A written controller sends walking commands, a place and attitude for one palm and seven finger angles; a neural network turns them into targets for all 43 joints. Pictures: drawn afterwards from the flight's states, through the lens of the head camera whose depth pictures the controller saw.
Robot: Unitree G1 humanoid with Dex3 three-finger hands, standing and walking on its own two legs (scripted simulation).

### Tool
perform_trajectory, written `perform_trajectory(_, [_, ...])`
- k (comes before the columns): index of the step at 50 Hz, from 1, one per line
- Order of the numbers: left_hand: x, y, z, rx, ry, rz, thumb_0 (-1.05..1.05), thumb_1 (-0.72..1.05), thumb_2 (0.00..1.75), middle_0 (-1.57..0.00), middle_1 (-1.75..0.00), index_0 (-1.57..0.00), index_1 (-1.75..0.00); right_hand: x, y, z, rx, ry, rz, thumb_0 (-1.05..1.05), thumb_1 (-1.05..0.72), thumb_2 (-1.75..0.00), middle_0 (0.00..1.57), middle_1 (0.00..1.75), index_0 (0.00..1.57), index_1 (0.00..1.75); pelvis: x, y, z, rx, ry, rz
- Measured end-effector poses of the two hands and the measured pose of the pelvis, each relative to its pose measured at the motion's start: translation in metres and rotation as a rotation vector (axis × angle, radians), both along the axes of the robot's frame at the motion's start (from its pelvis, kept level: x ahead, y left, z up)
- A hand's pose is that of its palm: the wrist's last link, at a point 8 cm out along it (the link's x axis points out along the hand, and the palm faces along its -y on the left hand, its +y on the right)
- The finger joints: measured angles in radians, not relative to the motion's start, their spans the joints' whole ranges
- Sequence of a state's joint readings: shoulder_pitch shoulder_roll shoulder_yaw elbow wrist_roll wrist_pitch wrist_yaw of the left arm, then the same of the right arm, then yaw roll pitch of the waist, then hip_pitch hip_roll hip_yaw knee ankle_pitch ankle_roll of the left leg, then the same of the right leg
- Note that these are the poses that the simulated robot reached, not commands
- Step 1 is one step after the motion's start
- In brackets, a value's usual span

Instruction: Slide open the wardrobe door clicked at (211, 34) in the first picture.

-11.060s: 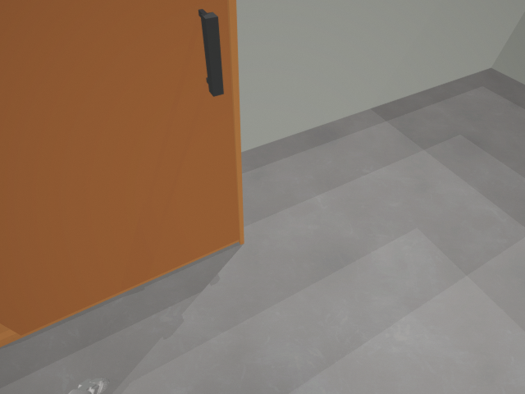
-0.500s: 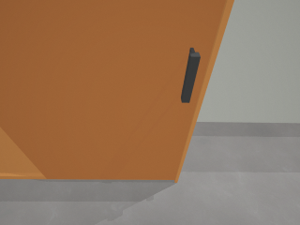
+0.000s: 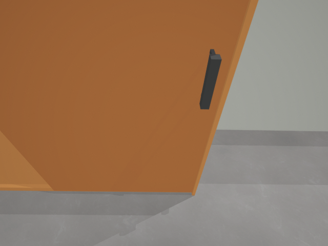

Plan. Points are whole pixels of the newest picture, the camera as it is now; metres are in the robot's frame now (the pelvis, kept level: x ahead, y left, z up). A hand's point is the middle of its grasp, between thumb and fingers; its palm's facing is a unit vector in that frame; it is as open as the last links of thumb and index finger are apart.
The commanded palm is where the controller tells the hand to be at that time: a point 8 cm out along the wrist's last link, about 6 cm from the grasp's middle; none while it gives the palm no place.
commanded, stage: come to a stop and stand still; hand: right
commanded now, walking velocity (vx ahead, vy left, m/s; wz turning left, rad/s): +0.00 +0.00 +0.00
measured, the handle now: (208, 80) +0.55 -0.09 +0.13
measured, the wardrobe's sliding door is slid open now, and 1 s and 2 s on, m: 0.00 0.00 0.00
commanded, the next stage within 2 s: look again from close up in 0.38 s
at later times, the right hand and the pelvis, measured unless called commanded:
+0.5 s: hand out of the picture +0.01 -0.15 -0.17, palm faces +0.02 +0.98 -0.17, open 7.4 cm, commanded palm none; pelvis +0.01 +0.01 +0.00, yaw +0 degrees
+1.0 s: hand out of the picture +0.01 -0.14 -0.17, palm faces +0.03 +0.99 -0.16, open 7.4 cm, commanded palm none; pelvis +0.02 +0.02 +0.00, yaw +0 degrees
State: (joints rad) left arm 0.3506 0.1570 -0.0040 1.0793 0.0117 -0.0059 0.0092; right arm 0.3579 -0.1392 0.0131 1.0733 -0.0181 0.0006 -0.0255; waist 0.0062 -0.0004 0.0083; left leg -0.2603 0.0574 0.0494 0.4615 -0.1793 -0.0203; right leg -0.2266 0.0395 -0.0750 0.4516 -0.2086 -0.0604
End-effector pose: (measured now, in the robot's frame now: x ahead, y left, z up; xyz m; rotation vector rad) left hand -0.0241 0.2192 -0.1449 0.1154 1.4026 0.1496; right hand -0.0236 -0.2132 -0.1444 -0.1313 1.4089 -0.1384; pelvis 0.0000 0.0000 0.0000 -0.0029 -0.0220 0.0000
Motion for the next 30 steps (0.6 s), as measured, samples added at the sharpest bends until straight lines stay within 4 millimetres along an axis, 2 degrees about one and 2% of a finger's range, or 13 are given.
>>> perform_trajectory(6, [0.004,-0.005,-0.001,-0.017,-0.001,0.007,0.00,0.90,0.89,-0.20,-0.30,-0.20,-0.30,0.015,0.010,-0.001,0.012,-0.025,0.006,0.01,-0.91,-0.90,0.20,0.30,0.20,0.30,0.003,0.004,0.001,0.000,-0.002,0.001])
perform_trajectory(13, [0.017,-0.004,-0.001,-0.021,-0.020,0.003,0.01,0.91,0.89,-0.20,-0.30,-0.20,-0.30,0.024,0.011,0.000,0.001,-0.037,0.005,0.02,-0.92,-0.90,0.20,0.30,0.20,0.30,0.008,0.009,0.001,0.000,-0.005,0.003])
perform_trajectory(30, [0.032,0.011,0.002,0.000,-0.032,-0.004,0.00,0.91,0.89,-0.20,-0.30,-0.20,-0.30,0.032,0.016,0.001,0.001,-0.037,0.004,0.01,-0.91,-0.90,0.20,0.30,0.19,0.30,0.015,0.015,0.003,0.001,-0.009,0.006])
